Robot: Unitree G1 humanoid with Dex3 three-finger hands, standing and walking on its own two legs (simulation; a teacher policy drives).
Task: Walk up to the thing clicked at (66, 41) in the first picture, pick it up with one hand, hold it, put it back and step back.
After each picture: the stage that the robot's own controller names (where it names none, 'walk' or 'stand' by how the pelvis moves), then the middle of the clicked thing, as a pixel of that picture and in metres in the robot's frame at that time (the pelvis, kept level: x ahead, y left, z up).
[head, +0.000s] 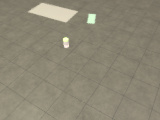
stand; (66, 42) +1.52 +0.24 -0.72
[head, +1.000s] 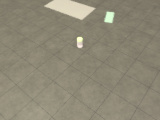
walk; (79, 42) +1.41 +0.17 -0.71
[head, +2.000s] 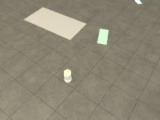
walk; (67, 76) +0.88 +0.17 -0.69
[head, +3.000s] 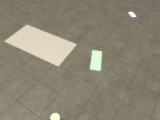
walk; out of the picture +0.49 +0.20 -0.71
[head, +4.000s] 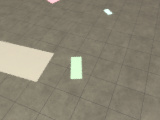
stand; out of the picture +0.31 +0.35 -0.70
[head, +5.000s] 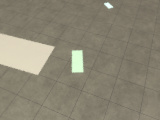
stand; out of the picture +0.33 +0.32 -0.70
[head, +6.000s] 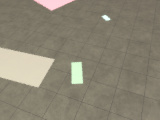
stand; out of the picture +0.32 +0.33 -0.73
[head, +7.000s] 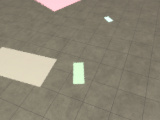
stand; out of the picture +0.34 +0.33 -0.73
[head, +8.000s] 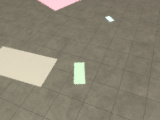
stand; out of the picture +0.33 +0.33 -0.73
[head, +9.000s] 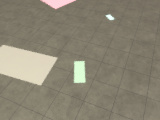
go down; out of the picture +0.33 +0.33 -0.73
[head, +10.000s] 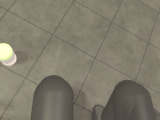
go down; (6, 55) +0.43 +0.34 -0.30
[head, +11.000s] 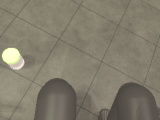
approach; (14, 59) +0.42 +0.34 -0.30
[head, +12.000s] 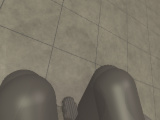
close in; out of the picture +0.40 +0.37 -0.22
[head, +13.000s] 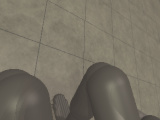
rest palm; out of the picture +0.39 +0.38 -0.22
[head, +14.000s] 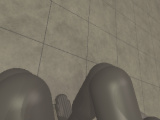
lift; out of the picture +0.39 +0.38 -0.22
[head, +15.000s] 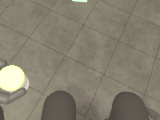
lift; (15, 81) +0.32 +0.25 -0.04
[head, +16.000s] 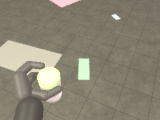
lift; (50, 85) +0.34 +0.14 +0.06
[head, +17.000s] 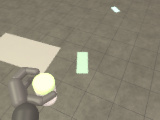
hold; (45, 90) +0.33 +0.16 +0.02
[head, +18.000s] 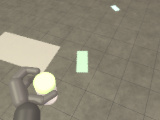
hold; (46, 89) +0.34 +0.15 +0.02
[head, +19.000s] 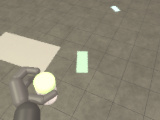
hold; (46, 89) +0.34 +0.16 +0.02
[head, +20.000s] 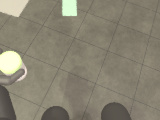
crouch; (13, 67) +0.41 +0.24 -0.07
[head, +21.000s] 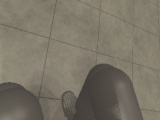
lower; out of the picture +0.44 +0.35 -0.20
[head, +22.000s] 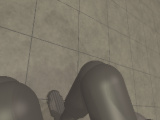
lower; out of the picture +0.42 +0.36 -0.23
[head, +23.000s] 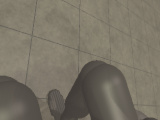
lower; out of the picture +0.42 +0.37 -0.23
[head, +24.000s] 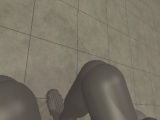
lower; out of the picture +0.42 +0.37 -0.23
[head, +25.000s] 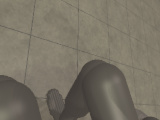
rest; out of the picture +0.42 +0.38 -0.23
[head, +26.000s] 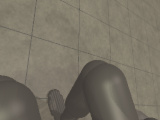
withdraw; out of the picture +0.41 +0.37 -0.23
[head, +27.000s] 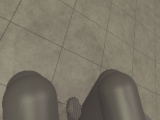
stand; out of the picture +0.43 +0.35 -0.25
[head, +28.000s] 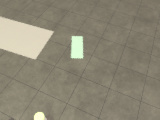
stand; (40, 119) +0.41 +0.28 -0.62
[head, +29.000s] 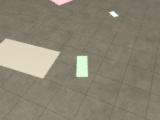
stand; out of the picture +0.41 +0.28 -0.67
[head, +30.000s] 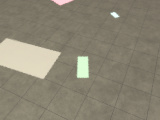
stand; out of the picture +0.40 +0.28 -0.67
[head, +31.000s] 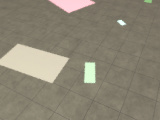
stand; out of the picture +0.42 +0.25 -0.72
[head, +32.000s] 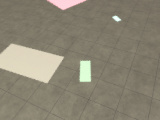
stand; out of the picture +0.39 +0.29 -0.73
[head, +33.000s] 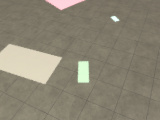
stand; out of the picture +0.38 +0.30 -0.73
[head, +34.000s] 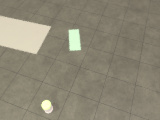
walk; (47, 106) +0.46 +0.28 -0.70
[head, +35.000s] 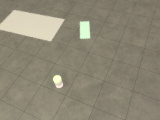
walk; (58, 81) +0.72 +0.30 -0.70
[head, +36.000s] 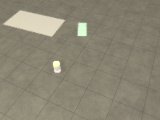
stand; (56, 67) +1.02 +0.29 -0.70
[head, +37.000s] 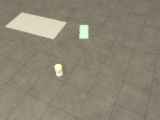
stand; (58, 70) +0.99 +0.28 -0.72
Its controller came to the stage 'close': yes
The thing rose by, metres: 0.74
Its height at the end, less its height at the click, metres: +0.00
